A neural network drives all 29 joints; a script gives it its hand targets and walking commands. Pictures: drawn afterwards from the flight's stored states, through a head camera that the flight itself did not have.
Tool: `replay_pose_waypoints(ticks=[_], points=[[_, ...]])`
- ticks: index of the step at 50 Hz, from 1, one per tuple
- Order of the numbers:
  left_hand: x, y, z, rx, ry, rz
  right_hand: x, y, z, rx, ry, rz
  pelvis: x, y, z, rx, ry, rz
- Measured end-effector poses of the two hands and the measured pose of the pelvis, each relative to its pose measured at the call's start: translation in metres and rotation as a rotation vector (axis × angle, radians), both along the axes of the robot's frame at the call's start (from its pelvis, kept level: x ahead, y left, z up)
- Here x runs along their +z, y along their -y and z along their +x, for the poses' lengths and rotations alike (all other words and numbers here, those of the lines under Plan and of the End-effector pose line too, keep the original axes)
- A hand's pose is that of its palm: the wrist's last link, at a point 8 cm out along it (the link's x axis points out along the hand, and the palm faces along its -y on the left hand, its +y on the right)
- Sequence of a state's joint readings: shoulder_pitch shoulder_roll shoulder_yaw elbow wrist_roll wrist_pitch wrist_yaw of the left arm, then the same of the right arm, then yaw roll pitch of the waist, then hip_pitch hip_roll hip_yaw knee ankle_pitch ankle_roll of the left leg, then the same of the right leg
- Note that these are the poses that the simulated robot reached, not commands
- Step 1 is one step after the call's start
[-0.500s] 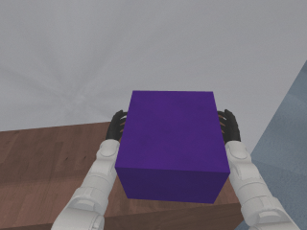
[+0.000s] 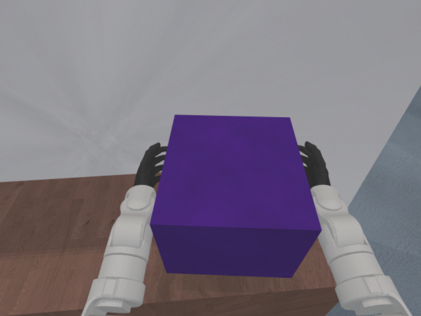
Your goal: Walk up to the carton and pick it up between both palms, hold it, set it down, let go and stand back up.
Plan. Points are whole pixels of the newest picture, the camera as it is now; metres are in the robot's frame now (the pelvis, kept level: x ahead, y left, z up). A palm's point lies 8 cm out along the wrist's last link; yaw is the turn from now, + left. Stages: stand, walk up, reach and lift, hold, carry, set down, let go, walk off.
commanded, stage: reach and lift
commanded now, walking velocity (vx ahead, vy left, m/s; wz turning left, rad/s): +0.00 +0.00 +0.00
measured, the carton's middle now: (230, 192) +0.34 +0.00 +0.09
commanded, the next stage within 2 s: hold in 1.28 s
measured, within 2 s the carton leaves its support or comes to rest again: neither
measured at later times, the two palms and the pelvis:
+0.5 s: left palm (135, 171) +0.34 +0.17 +0.14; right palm (315, 169) +0.34 -0.15 +0.15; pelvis -0.02 +0.01 +0.00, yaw -1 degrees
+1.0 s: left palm (139, 167) +0.34 +0.16 +0.15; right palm (320, 167) +0.35 -0.16 +0.15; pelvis -0.01 +0.01 +0.00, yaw -1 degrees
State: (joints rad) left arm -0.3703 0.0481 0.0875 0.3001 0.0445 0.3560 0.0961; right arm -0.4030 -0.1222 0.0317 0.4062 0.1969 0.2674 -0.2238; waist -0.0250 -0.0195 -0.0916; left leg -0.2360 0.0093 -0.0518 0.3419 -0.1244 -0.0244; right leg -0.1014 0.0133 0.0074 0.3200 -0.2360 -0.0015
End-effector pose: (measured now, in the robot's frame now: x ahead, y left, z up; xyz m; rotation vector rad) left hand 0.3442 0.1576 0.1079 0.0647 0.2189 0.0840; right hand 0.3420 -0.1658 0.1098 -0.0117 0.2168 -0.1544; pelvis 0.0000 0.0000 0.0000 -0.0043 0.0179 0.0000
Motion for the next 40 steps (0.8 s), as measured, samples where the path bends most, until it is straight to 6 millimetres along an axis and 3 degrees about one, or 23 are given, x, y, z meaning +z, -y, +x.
replay_pose_waypoints(ticks=[21, 40], points=[[0.034, -0.012, -0.004, 0.012, 0.010, -0.030, 0.034, -0.011, -0.001, 0.012, 0.013, -0.008, 0.001, -0.005, -0.020, -0.012, 0.034, -0.004], [0.037, -0.007, 0.002, 0.001, 0.013, -0.002, 0.034, -0.006, 0.002, 0.001, 0.018, -0.001, 0.001, -0.011, -0.014, -0.020, 0.041, -0.009]])
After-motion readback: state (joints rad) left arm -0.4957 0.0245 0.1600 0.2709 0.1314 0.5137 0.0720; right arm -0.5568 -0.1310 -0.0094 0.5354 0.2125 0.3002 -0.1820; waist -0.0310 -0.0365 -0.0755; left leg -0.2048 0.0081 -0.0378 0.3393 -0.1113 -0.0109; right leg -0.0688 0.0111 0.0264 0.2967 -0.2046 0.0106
